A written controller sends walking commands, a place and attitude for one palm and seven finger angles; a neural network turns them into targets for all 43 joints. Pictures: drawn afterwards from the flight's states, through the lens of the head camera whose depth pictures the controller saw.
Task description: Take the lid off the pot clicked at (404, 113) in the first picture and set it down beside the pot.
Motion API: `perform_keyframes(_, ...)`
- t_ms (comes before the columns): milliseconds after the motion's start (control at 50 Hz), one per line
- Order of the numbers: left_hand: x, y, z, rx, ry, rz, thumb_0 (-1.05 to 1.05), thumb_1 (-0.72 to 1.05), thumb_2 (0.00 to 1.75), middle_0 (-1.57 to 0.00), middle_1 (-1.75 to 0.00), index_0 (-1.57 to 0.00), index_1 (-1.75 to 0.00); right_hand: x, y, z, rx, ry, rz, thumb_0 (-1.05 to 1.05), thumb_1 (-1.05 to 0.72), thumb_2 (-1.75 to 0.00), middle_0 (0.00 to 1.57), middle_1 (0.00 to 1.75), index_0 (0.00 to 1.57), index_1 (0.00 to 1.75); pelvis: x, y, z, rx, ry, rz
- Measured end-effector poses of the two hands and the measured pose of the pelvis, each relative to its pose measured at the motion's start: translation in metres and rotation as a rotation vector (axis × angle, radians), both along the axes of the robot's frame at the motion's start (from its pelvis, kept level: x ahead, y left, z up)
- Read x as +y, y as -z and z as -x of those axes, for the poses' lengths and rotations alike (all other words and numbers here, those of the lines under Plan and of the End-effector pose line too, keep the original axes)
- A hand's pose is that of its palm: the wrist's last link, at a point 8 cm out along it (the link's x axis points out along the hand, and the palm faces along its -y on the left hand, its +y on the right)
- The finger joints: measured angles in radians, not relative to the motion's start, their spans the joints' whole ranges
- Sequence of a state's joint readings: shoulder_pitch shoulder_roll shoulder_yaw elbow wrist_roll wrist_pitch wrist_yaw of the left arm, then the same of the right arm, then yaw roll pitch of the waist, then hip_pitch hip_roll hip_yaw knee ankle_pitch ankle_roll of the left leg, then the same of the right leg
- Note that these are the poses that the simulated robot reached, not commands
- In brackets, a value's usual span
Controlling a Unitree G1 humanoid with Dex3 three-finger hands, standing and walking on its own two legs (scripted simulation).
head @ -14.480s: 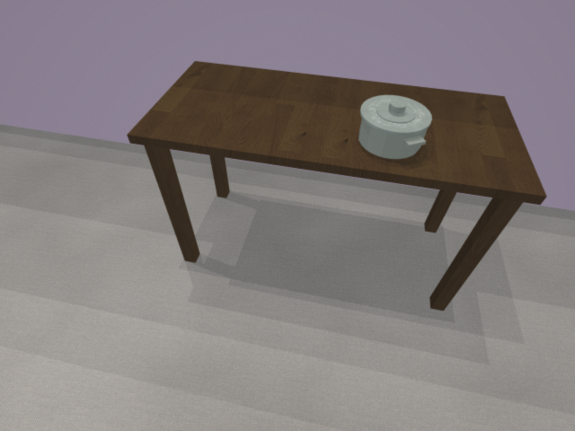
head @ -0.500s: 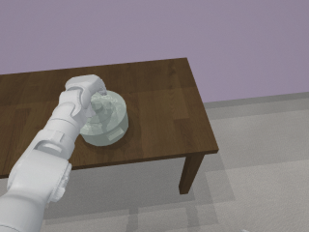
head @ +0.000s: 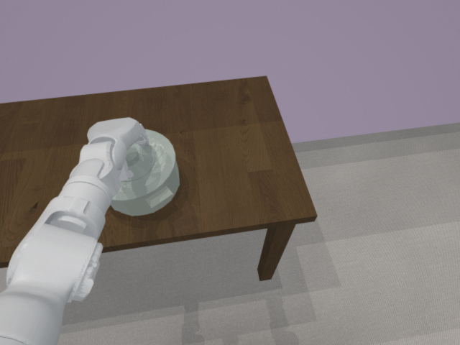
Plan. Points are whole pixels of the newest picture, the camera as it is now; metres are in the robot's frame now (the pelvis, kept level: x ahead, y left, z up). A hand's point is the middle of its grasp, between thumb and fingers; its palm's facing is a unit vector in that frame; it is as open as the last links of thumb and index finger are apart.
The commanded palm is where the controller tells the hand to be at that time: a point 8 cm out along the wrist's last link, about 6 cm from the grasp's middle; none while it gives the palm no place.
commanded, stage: lower the open fingers around the knob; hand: left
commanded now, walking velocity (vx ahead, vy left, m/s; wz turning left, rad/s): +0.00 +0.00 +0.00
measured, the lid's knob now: (128, 156) +0.49 +0.19 +0.01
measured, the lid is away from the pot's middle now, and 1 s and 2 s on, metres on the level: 0.00 0.00 0.01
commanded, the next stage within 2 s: close the fingers and squeeze the knob in 0.14 s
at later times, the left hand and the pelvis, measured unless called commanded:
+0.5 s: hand (120, 158) +0.46 +0.19 +0.03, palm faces -0.38 -0.07 -0.92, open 10.0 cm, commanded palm +0.46 +0.19 +0.09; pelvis +0.00 +0.01 +0.00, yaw +0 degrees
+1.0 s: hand (123, 158) +0.46 +0.19 +0.03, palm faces -0.38 -0.08 -0.92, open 7.7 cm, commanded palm +0.46 +0.19 +0.09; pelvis +0.00 +0.01 +0.00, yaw +0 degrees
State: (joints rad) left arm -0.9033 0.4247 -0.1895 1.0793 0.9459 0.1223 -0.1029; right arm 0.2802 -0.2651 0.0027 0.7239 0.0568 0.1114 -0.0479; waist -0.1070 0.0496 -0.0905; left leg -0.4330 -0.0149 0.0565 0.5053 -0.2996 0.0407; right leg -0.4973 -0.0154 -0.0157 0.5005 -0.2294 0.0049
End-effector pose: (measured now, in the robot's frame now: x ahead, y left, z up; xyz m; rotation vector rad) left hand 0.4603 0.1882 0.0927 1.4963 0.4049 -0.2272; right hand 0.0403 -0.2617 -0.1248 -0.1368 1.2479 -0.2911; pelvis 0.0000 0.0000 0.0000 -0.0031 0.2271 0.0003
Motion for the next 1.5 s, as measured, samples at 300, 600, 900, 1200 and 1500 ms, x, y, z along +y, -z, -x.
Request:
perform_keyframes(300, 0.011, -0.002, -0.001, 0.009, -0.003, 0.004, 0.0, -0.23, 1.27, -0.79, -0.15, -0.79, -0.15, -0.003, -0.002, -0.001, 0.007, 0.007, 0.017, 0.0, -0.9, -0.9, 0.21, 0.3, 0.2, 0.3, 0.002, 0.0, -0.001, 0.003, -0.004, 0.005)
perform_keyframes(600, 0.011, 0.002, -0.002, -0.014, -0.002, 0.0, 0.0, -0.01, 0.97, -0.53, -0.84, -0.53, -0.84, 0.006, 0.0, -0.002, -0.004, 0.008, -0.001, 0.0, -0.9, -0.9, 0.2, 0.3, 0.2, 0.3, 0.006, 0.001, -0.001, 0.011, 0.001, 0.005)
perform_keyframes(900, 0.009, 0.003, -0.002, 0.003, 0.004, 0.002, 0.0, 0.15, 0.91, -0.58, -1.02, -0.58, -1.01, 0.006, 0.0, 0.003, 0.011, 0.01, 0.001, 0.0, -0.9, -0.9, 0.21, 0.3, 0.2, 0.3, 0.006, 0.001, -0.001, 0.008, -0.001, 0.005)
perform_keyframes(1200, 0.004, 0.001, -0.005, -0.006, -0.014, -0.001, 0.01, 0.25, 0.76, -0.67, -1.05, -0.66, -1.04, 0.0, 0.0, 0.004, 0.006, 0.015, 0.006, 0.0, -0.9, -0.9, 0.21, 0.3, 0.2, 0.3, 0.002, 0.001, -0.001, 0.01, 0.001, 0.003)
perform_keyframes(1500, 0.002, -0.001, -0.004, 0.002, 0.004, -0.003, 0.01, 0.37, 0.48, -0.71, -0.98, -0.7, -0.97, -0.003, 0.0, 0.003, 0.009, 0.018, 0.007, 0.0, -0.9, -0.9, 0.2, 0.3, 0.2, 0.3, -0.001, 0.001, -0.002, 0.009, 0.002, 0.003)
